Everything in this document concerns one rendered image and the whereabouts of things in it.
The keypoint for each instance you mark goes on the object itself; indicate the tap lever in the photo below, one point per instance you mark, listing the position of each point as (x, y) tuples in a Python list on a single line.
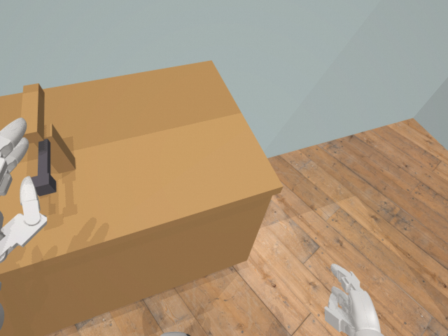
[(44, 183)]

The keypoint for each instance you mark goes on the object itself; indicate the right robot hand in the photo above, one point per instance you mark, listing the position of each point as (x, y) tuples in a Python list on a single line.
[(357, 312)]

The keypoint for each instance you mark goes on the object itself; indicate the counter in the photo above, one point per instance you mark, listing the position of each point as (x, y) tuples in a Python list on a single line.
[(159, 179)]

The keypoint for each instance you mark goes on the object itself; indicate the left robot hand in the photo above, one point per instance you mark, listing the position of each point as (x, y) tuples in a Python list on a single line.
[(22, 228)]

